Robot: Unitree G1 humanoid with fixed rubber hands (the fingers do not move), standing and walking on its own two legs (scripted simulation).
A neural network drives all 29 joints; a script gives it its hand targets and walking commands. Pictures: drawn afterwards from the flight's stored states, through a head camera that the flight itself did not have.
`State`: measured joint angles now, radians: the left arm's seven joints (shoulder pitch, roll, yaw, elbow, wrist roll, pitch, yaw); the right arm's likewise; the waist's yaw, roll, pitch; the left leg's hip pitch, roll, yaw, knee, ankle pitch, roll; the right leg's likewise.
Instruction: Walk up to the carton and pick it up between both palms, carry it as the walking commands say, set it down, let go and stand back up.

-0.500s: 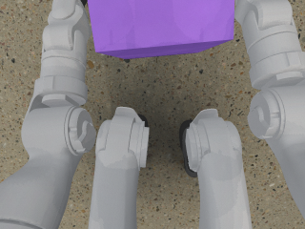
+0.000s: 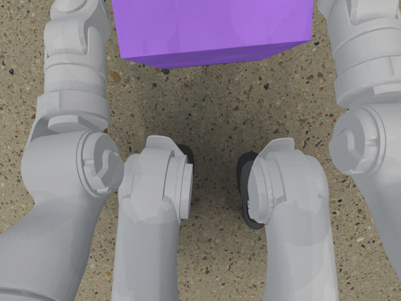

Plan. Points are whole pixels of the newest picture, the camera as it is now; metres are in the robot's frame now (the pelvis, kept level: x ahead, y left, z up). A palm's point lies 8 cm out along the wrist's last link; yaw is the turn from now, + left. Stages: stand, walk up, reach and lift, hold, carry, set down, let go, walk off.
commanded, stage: set down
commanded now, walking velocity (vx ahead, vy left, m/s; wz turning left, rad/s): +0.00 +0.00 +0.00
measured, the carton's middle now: out of the picture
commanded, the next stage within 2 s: none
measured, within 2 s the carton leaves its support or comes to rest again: neither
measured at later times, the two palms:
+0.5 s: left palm out of the picture +0.55 +0.19 -0.16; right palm out of the picture +0.58 -0.14 -0.16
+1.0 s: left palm out of the picture +0.56 +0.22 -0.11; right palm out of the picture +0.59 -0.17 -0.11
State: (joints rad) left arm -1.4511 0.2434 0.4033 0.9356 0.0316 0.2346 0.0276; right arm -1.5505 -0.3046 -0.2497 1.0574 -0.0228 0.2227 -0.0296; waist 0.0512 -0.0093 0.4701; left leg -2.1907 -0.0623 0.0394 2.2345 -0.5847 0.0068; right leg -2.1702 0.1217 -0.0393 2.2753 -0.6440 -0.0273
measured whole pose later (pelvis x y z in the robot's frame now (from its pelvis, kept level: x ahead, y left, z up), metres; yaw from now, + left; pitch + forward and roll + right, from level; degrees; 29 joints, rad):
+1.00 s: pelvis +0.00 +0.00 +0.02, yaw +1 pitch +36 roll +1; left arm -1.43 0.36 0.20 0.98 -0.22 0.16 0.12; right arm -1.50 -0.45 -0.07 1.03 0.18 0.17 -0.08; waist 0.05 0.00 0.34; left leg -2.22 -0.05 0.05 2.16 -0.57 0.03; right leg -2.19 0.08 -0.03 2.20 -0.64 -0.03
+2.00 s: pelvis +0.04 +0.01 +0.28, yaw +0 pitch +46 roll +1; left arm -1.16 0.28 0.35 0.87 -0.05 0.19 0.01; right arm -1.25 -0.39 -0.25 0.97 0.04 0.19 0.04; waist 0.06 -0.01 -0.05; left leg -1.63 -0.06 0.00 1.13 -0.31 0.02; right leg -1.61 0.07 0.03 1.17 -0.36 -0.02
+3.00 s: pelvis +0.12 +0.01 +0.41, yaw +1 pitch +6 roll +0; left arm 0.17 0.21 0.04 0.47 -0.02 0.03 -0.06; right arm 0.12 -0.19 -0.07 0.49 -0.01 0.03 0.04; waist 0.02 0.01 0.03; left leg -0.34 -0.06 -0.04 0.49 -0.25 0.03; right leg -0.31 0.05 0.04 0.50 -0.29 -0.03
